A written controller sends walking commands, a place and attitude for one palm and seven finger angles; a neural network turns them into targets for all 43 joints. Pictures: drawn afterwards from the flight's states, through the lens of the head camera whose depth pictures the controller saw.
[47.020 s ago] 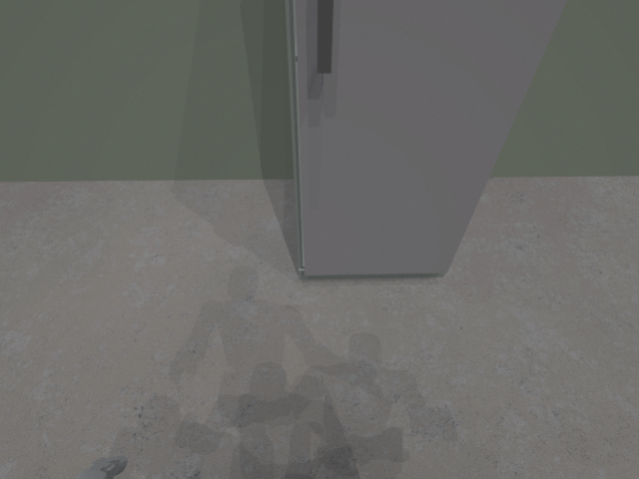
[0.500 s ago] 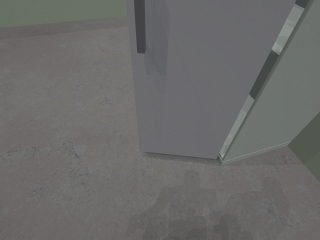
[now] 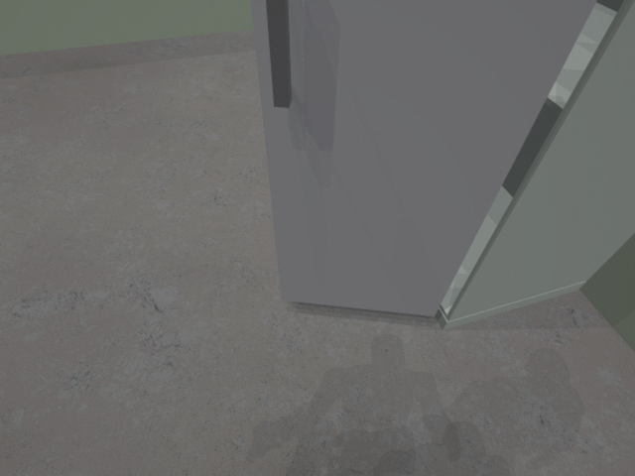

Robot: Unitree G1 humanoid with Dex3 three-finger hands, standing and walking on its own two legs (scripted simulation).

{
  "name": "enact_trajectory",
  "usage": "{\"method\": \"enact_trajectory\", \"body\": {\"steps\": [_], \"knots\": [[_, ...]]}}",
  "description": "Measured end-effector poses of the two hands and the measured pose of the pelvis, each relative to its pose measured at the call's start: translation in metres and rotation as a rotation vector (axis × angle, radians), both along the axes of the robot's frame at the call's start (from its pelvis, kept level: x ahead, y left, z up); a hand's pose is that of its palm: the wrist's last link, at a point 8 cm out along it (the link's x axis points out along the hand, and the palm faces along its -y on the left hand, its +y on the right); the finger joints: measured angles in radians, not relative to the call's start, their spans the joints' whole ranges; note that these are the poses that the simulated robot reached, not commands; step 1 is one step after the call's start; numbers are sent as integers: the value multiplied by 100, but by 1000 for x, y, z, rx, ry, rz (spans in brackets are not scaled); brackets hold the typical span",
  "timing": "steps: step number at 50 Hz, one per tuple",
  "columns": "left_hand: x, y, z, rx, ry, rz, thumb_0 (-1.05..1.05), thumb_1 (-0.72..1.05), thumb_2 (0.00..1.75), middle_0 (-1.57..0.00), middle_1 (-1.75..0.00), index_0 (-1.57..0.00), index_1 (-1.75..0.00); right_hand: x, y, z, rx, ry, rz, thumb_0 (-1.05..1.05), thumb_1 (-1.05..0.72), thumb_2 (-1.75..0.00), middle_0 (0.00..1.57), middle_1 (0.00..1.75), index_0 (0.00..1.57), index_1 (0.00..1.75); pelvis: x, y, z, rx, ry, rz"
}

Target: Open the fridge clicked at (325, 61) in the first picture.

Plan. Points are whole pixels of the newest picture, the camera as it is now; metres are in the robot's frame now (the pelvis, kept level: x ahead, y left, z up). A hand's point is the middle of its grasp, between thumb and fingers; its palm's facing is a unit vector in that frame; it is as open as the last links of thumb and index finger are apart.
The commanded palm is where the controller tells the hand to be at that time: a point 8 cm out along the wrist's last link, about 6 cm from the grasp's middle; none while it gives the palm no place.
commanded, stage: stand and wait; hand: left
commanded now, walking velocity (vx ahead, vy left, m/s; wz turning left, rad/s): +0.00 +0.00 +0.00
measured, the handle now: (281, 22) +0.72 +0.10 +0.23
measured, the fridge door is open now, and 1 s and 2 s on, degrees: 66 66 66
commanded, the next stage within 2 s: none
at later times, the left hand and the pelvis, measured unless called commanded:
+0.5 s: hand out of the picture +0.06 +0.22 -0.17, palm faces -0.04 -0.95 -0.30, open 7.4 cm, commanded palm none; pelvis +0.01 -0.01 +0.00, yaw +0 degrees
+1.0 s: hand out of the picture +0.06 +0.20 -0.17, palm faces -0.03 -0.96 -0.28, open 7.4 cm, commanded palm none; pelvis +0.02 -0.02 +0.00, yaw -1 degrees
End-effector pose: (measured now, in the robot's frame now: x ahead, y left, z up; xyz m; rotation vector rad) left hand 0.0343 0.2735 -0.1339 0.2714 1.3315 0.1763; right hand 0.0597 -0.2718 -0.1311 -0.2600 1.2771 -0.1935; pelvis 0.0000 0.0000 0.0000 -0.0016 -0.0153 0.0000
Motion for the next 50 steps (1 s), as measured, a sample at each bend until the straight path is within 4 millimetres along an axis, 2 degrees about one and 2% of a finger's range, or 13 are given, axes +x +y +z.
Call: {"method": "enact_trajectory", "body": {"steps": [9,19,32,50], "knots": [[17,-4,1,-1,-31,-11,1,90,90,-20,-30,-20,-30,11,-8,4,-12,-16,5,0,-91,-90,21,30,21,30,5,-4,1,2,2,-1],[26,-9,2,0,-34,-18,1,90,90,-20,-30,-20,-30,8,-13,3,-12,2,-5,0,-91,-90,21,30,21,30,10,-8,1,3,4,-4],[25,-17,1,-3,-16,-15,1,90,90,-20,-30,-20,-30,-1,-13,-2,3,35,-20,0,-91,-90,21,30,21,30,15,-14,1,6,4,-7],[19,-29,-1,-13,-5,-7,1,90,90,-20,-30,-20,-30,-1,-14,-3,13,29,-26,0,-91,-90,21,30,21,30,16,-20,1,6,-1,-12]]}}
